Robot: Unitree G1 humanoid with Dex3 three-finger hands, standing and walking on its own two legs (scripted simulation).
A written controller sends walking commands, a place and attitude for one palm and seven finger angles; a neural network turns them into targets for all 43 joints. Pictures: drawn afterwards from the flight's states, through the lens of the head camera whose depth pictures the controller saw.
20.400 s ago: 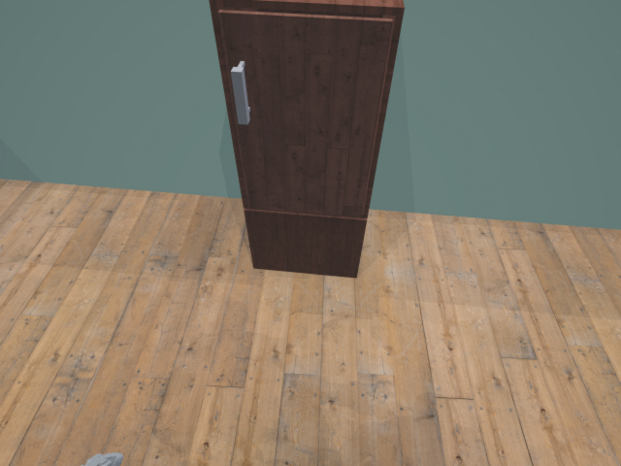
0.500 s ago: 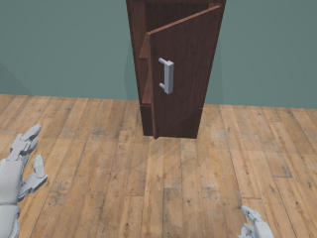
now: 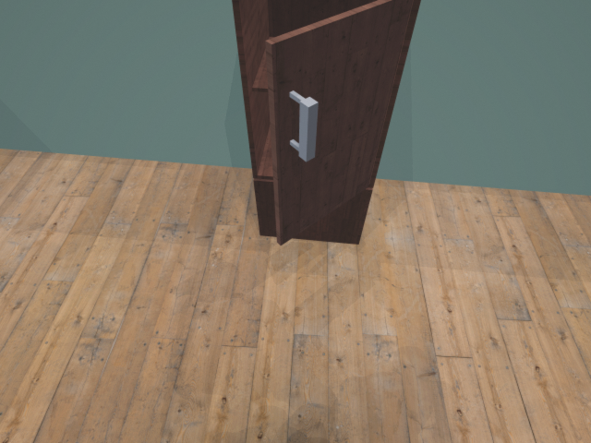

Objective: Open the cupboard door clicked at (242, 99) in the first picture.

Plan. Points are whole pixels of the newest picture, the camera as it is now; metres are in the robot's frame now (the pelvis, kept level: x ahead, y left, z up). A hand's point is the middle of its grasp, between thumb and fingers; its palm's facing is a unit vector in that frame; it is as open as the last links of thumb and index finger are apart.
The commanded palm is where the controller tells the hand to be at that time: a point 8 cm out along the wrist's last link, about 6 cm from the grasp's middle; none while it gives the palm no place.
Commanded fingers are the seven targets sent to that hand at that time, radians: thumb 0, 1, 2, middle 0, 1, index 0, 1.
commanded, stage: let the arm hang, fingers relaxed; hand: left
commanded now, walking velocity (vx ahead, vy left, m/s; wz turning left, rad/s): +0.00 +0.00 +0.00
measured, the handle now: (300, 126) +0.69 +0.03 +0.02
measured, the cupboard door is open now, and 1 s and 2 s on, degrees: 46 46 46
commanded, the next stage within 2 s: look to check the result in 0.54 s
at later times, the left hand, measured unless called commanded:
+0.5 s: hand out of the picture +0.06 +0.18 -0.17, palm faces +0.00 -0.97 -0.22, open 7.4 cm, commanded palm none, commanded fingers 0.00 0.90 0.90 -0.20 -0.30 -0.20 -0.30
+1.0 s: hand out of the picture +0.05 +0.21 -0.16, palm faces -0.01 -0.96 -0.29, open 7.4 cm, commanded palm none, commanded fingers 0.00 0.90 0.90 -0.20 -0.30 -0.20 -0.30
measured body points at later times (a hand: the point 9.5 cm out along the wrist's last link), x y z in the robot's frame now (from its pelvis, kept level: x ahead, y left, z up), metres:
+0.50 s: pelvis +0.01 +0.00 +0.00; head +0.02 -0.01 +0.45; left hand +0.06 +0.24 -0.15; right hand +0.04 -0.24 -0.16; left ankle +0.07 +0.12 -0.74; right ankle -0.02 -0.10 -0.74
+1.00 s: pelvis +0.02 -0.01 +0.01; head +0.05 -0.02 +0.45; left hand +0.05 +0.26 -0.14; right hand +0.06 -0.27 -0.15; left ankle +0.07 +0.12 -0.74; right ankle -0.02 -0.10 -0.74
